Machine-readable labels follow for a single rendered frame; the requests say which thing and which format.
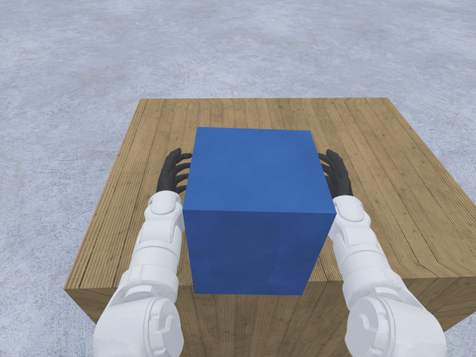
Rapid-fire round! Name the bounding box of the left robot hand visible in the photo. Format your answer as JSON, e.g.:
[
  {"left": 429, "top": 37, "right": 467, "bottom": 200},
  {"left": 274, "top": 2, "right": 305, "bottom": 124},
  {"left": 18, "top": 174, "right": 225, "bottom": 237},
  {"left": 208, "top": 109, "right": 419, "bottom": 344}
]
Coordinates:
[{"left": 156, "top": 148, "right": 192, "bottom": 194}]

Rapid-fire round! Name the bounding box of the robot right upper arm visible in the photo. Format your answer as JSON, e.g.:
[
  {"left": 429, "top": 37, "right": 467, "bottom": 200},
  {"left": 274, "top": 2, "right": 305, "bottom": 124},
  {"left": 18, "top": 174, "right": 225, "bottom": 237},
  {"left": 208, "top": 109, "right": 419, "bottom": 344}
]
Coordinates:
[{"left": 345, "top": 295, "right": 447, "bottom": 357}]

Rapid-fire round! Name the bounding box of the robot left upper arm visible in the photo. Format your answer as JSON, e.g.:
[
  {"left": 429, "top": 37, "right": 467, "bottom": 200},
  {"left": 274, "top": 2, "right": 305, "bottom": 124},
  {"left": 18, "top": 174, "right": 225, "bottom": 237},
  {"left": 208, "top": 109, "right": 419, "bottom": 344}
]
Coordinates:
[{"left": 94, "top": 296, "right": 184, "bottom": 357}]

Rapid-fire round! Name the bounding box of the right robot forearm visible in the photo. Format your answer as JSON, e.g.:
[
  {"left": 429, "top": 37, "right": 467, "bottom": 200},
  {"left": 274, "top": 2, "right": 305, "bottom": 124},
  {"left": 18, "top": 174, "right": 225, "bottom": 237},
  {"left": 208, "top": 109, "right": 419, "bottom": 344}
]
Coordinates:
[{"left": 328, "top": 196, "right": 447, "bottom": 357}]

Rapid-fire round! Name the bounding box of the left robot forearm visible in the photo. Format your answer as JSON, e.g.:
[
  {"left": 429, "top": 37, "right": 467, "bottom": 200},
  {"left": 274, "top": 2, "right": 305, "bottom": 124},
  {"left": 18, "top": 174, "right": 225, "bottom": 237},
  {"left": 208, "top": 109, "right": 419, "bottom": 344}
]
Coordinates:
[{"left": 93, "top": 190, "right": 184, "bottom": 356}]

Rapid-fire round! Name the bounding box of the right robot hand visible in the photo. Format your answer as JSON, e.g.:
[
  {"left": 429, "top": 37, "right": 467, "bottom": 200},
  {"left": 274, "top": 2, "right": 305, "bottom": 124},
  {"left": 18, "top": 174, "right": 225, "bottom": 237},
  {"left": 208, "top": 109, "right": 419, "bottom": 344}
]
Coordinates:
[{"left": 318, "top": 149, "right": 353, "bottom": 199}]

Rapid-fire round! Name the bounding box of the pedestal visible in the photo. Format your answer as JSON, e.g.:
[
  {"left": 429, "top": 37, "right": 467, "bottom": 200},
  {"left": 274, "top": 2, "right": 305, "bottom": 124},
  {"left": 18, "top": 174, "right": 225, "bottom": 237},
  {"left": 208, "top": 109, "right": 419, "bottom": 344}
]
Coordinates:
[{"left": 63, "top": 97, "right": 476, "bottom": 357}]

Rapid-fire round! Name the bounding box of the carton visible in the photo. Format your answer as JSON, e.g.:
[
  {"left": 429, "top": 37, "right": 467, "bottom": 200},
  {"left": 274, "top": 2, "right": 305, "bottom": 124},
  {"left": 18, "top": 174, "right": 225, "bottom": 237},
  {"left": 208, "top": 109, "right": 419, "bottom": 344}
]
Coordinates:
[{"left": 182, "top": 127, "right": 337, "bottom": 295}]

